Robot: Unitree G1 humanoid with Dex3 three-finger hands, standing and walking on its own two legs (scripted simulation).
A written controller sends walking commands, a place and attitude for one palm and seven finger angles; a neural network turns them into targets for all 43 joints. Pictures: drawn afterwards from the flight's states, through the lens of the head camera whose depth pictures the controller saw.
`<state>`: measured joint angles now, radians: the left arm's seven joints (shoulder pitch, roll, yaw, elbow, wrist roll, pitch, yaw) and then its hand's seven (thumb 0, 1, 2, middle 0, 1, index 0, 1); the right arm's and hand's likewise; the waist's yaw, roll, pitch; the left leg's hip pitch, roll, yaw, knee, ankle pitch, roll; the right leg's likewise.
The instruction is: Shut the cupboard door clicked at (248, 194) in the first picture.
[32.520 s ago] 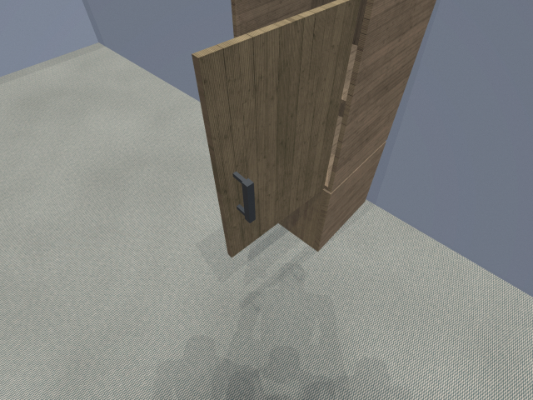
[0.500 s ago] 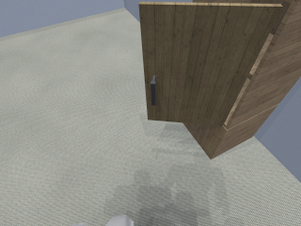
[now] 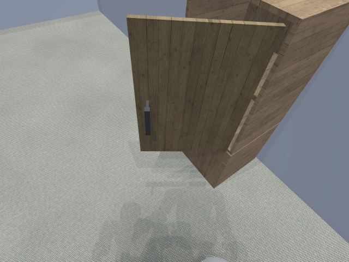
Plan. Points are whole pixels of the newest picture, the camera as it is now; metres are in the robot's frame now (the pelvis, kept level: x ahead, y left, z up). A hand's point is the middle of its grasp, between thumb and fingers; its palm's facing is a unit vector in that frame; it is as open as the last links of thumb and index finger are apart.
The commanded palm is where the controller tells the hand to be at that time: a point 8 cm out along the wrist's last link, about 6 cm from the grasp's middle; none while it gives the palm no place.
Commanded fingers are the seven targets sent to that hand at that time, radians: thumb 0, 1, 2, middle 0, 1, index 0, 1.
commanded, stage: take the last steps up to it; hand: left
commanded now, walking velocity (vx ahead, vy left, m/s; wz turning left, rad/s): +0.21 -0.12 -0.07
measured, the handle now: (147, 118) +0.59 +0.11 -0.10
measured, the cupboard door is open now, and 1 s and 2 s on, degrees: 56 56 56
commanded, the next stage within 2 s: come to a stop and stand still in 0.26 s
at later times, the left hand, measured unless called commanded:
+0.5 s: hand out of the picture +0.15 +0.10 -0.21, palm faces +0.06 -0.99 -0.16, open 7.3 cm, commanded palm none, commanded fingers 0.00 0.90 0.90 -0.20 -0.30 -0.20 -0.30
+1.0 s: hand (126, 260) +0.16 +0.12 -0.19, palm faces +0.00 -0.97 -0.26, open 7.4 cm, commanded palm none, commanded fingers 0.00 0.90 0.90 -0.20 -0.30 -0.20 -0.30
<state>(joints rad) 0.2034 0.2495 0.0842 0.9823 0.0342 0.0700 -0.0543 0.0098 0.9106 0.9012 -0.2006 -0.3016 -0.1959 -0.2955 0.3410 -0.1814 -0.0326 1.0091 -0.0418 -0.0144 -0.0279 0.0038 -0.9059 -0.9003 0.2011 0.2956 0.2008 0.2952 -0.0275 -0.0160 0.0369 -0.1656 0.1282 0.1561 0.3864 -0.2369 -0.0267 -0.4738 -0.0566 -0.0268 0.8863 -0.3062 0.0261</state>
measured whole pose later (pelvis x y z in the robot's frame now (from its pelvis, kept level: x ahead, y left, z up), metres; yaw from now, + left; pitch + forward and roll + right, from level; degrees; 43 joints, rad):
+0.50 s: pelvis +0.13 -0.08 -0.02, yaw +0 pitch +0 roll -1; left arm 0.25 0.19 0.03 1.08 0.01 0.01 0.03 0.00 0.92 0.90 -0.20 -0.30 -0.20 -0.30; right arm 0.18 -0.14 0.00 1.01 -0.02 -0.03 -0.03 0.00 -0.91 -0.90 0.19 0.29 0.19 0.29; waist 0.01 -0.05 0.04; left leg -0.32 0.04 0.14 0.61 -0.28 0.05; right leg -0.12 0.01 -0.10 0.54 -0.40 -0.01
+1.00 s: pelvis +0.14 -0.07 -0.03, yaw -2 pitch +1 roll +0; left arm 0.33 0.20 0.02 0.94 0.02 0.02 0.05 0.01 0.91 0.90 -0.21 -0.30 -0.20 -0.30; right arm 0.20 -0.22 -0.06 0.93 -0.02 0.02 -0.03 0.01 -0.91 -0.90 0.20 0.29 0.20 0.29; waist 0.01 -0.01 0.04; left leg -0.30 -0.01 0.03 0.65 -0.35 0.02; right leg -0.17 -0.01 -0.01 0.63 -0.46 -0.01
